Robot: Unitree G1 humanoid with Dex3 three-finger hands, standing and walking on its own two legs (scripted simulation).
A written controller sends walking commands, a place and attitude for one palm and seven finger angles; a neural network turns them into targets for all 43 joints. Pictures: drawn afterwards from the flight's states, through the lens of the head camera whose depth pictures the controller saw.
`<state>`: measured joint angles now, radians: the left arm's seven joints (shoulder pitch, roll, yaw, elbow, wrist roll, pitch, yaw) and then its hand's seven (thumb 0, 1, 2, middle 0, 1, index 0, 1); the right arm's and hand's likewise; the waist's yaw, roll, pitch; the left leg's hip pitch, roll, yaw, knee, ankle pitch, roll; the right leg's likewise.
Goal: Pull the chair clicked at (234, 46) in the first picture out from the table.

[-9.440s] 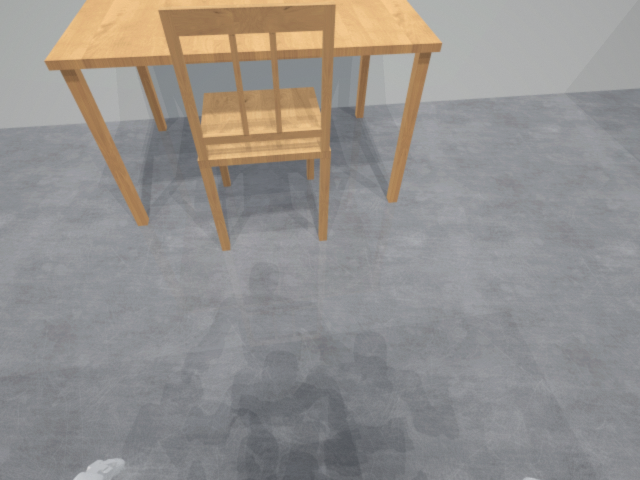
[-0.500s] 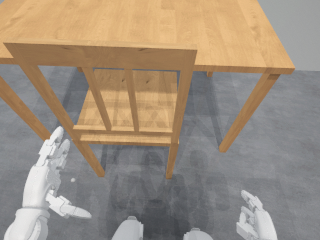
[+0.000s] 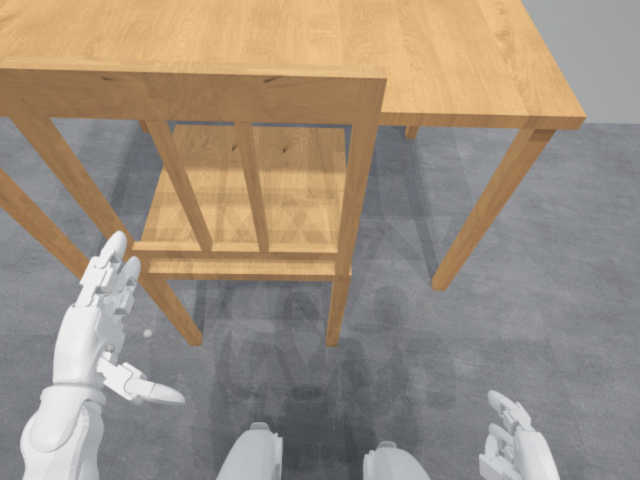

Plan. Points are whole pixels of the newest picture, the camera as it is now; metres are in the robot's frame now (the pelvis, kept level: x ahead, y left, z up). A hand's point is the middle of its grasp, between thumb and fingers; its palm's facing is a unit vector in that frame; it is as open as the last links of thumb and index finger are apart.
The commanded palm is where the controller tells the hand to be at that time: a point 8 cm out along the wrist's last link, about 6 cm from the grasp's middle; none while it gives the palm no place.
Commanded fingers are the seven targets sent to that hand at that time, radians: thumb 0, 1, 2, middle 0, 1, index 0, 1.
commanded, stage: aim the fingers beside a spindle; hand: left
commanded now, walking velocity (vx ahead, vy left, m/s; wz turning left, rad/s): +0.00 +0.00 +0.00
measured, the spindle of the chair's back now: (186, 194) +0.50 +0.22 +0.01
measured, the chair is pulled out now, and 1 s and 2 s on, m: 0.00 0.00 0.00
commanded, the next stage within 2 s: push the fingers through the gap in 1.48 s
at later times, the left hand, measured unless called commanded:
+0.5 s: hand (171, 309) +0.31 +0.20 +0.01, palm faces +0.02 -1.00 -0.03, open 16.9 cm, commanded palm +0.30 +0.24 +0.01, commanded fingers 0.00 -0.50 0.30 -0.06 -0.08 -0.06 -0.08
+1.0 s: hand (192, 297) +0.34 +0.18 +0.00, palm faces +0.03 -1.00 -0.04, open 16.9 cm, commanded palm +0.31 +0.24 +0.00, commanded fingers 0.00 -0.50 0.30 -0.06 -0.08 -0.06 -0.08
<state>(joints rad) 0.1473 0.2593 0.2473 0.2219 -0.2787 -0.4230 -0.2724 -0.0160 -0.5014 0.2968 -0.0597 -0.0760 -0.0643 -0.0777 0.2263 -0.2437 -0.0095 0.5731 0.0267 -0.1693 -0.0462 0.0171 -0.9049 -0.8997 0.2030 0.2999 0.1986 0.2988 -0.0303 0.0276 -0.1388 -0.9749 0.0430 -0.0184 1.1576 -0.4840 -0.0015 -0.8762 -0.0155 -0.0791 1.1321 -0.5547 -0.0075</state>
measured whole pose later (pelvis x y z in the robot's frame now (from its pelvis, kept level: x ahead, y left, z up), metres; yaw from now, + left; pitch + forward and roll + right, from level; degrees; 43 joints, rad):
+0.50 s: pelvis -0.01 +0.01 -0.01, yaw -1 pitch +20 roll -3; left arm -0.02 0.24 0.20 0.32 -0.22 -0.43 -0.19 -0.02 -0.50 0.30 -0.06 -0.08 -0.06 -0.08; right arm 0.21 -0.24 0.00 0.56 0.01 -0.12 -0.03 0.02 -0.90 -0.90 0.20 0.30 0.20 0.30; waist -0.04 0.03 -0.15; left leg -1.08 0.04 -0.01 1.23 -0.50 0.02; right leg -0.97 -0.02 -0.07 1.19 -0.57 0.01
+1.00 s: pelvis -0.01 +0.01 -0.03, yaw -1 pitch +22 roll -2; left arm -0.11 0.23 0.20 0.40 -0.19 -0.46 -0.15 -0.02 -0.50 0.30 -0.06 -0.08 -0.06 -0.08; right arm 0.21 -0.24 -0.01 0.57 0.01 -0.06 0.00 0.02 -0.91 -0.90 0.20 0.30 0.20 0.30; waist -0.05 0.03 -0.15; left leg -1.14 0.04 0.00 1.28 -0.52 0.01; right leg -1.05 -0.02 -0.06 1.26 -0.59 0.00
